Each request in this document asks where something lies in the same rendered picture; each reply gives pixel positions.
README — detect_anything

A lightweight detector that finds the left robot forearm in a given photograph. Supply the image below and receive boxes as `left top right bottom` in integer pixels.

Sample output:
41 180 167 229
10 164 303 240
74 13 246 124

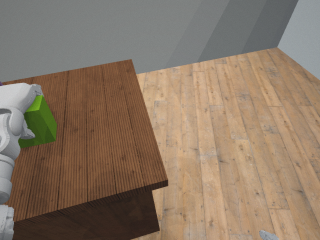
0 105 25 205

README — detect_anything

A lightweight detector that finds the sponge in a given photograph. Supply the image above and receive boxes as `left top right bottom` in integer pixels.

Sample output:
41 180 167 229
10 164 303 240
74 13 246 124
18 95 57 148

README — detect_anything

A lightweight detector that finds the robot left hand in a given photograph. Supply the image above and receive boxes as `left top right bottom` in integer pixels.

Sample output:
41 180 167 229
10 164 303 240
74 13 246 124
0 82 44 140

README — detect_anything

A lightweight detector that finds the robot left upper arm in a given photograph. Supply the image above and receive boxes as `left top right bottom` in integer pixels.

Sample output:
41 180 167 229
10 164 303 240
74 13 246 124
0 204 14 240

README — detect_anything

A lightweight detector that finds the table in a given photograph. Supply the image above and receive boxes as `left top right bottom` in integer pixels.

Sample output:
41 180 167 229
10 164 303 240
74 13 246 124
1 59 168 240

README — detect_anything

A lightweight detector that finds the robot right hand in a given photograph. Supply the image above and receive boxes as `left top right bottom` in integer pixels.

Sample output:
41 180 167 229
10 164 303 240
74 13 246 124
259 230 280 240

